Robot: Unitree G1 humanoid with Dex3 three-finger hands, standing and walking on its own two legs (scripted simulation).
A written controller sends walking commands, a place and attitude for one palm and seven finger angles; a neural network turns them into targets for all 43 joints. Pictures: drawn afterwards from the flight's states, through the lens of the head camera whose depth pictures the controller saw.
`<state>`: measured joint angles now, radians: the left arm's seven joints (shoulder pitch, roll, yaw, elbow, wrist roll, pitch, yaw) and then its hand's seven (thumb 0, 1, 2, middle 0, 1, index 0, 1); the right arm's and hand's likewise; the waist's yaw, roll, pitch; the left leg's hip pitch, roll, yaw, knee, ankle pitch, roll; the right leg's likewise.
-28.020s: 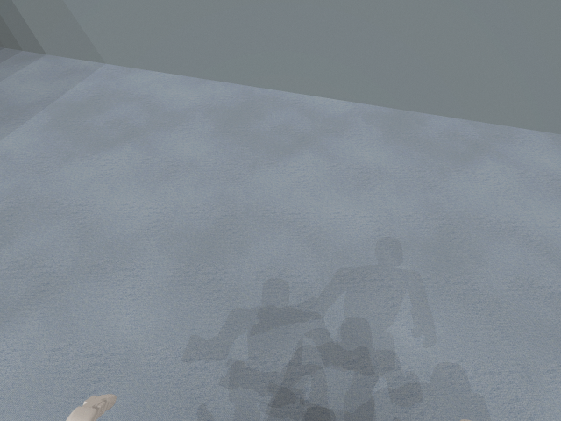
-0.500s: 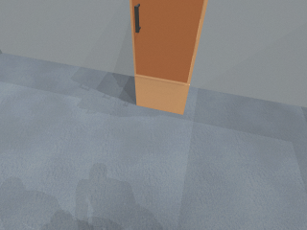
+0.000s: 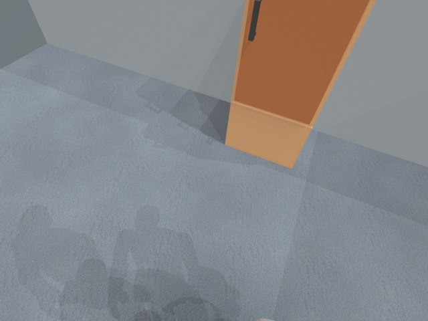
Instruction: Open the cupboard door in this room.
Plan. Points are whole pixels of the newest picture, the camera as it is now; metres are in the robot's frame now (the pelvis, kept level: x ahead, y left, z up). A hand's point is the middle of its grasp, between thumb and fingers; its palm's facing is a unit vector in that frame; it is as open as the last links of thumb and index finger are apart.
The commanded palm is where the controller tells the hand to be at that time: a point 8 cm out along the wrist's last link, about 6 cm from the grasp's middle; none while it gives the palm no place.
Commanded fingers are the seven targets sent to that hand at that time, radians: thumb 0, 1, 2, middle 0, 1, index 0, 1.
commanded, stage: walk to a spot facing it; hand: left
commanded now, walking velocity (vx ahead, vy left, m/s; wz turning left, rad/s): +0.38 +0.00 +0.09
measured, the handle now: (255, 19) +1.12 -0.13 +0.05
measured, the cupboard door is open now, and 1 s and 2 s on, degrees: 0 0 0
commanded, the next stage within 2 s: turn to face it in 0.32 s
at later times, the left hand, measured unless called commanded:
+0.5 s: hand (168, 245) +0.31 +0.11 -0.16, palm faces +0.08 -0.98 -0.19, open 7.3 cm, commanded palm none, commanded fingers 0.00 0.90 0.90 -0.20 -0.30 -0.20 -0.30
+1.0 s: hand (144, 240) +0.32 +0.18 -0.17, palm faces -0.04 -0.98 -0.18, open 7.3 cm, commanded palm none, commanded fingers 0.00 0.90 0.90 -0.20 -0.30 -0.20 -0.30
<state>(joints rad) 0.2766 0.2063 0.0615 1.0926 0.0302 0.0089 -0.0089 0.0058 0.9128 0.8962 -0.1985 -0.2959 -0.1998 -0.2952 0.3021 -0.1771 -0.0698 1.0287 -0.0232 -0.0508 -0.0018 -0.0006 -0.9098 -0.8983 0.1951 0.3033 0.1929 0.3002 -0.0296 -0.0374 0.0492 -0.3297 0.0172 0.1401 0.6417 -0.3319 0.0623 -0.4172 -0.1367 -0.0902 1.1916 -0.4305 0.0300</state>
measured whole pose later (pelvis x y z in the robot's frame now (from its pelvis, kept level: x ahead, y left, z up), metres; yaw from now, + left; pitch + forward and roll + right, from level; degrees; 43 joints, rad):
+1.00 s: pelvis +0.27 -0.01 +0.01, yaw -10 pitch +0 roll -1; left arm 0.25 0.21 0.08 1.02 0.01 0.05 -0.01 0.00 0.91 0.90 -0.20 -0.30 -0.20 -0.30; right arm 0.11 -0.16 -0.03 0.95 -0.02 0.00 -0.02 0.00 -0.91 -0.90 0.20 0.30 0.20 0.30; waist 0.06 -0.04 0.06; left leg -0.24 0.02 0.09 0.53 -0.29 0.02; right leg -0.43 0.04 0.03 0.76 -0.40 0.01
